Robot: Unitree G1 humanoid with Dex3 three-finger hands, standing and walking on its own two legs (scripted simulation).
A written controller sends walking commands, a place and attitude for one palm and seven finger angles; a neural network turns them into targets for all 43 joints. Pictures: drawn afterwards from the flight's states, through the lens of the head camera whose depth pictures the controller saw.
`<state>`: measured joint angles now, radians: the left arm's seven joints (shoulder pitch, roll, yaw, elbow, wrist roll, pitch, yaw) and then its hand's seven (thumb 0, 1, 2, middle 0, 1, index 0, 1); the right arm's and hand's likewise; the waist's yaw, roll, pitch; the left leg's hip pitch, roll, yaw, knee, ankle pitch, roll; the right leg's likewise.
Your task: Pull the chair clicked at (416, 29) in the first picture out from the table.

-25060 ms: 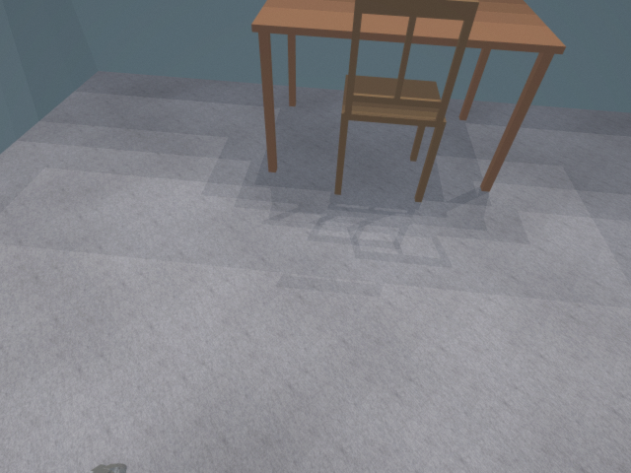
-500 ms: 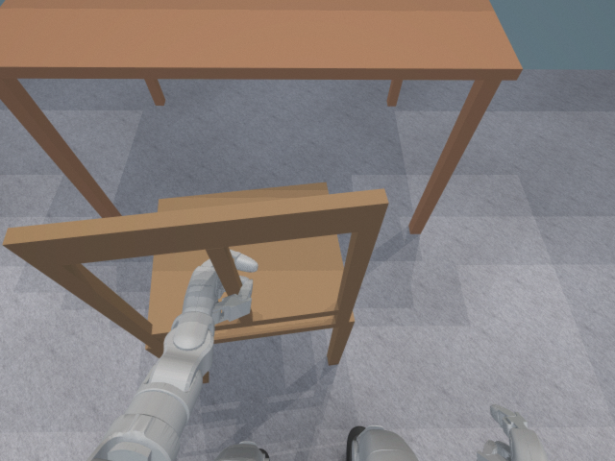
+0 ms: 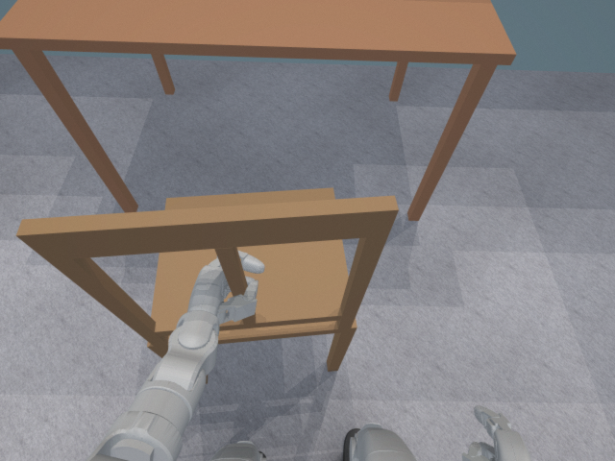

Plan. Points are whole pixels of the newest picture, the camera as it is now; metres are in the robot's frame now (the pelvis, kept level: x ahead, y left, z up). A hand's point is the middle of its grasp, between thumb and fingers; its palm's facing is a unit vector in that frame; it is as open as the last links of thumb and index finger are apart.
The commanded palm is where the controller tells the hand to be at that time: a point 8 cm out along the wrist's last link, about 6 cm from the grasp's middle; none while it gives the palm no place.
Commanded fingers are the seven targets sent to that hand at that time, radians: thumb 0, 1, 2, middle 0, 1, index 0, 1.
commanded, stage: step backward, pulling the chair out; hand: left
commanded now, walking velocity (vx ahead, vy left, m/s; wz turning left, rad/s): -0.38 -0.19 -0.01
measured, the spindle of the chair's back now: (239, 288) +0.36 +0.11 -0.09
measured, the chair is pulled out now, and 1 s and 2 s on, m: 0.47 0.65 0.67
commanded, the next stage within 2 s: stop walking, hand still on the chair in 0.68 s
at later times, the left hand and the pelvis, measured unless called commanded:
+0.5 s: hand (247, 363) +0.24 +0.09 -0.06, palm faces -0.11 -0.98 -0.14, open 5.2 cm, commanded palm +0.22 +0.14 -0.06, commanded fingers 0.00 0.90 0.90 -0.50 -1.45 -0.50 -1.45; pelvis -0.09 +0.00 +0.01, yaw +0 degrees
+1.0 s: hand (240, 446) +0.14 +0.09 -0.05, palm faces -0.06 -0.99 -0.15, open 5.4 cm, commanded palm +0.13 +0.14 -0.04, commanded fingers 0.00 0.90 0.90 -0.50 -1.45 -0.50 -1.45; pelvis -0.17 -0.01 +0.00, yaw -1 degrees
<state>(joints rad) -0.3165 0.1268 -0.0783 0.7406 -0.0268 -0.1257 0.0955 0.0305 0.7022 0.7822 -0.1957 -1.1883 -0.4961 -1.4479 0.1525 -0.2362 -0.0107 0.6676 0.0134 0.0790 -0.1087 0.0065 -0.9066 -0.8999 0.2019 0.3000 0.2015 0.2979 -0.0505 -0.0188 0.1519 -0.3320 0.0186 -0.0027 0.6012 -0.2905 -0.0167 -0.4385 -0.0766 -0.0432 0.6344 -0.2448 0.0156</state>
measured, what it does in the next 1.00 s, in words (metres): walks backwards: right foot, then left foot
